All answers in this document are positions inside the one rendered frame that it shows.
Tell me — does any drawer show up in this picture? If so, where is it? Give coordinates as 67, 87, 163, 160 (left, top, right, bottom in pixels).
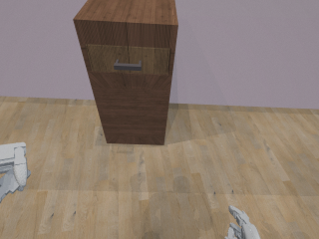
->
86, 44, 170, 75

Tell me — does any cabinet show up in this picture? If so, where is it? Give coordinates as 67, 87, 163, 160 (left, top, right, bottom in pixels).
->
73, 0, 178, 145

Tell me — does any handle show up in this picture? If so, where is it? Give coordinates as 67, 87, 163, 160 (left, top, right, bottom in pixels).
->
114, 59, 142, 71

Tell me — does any right robot hand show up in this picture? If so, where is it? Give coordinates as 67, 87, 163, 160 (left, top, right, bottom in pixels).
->
224, 205, 261, 239

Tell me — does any left robot hand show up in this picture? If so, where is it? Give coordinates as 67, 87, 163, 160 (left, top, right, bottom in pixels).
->
0, 142, 31, 203

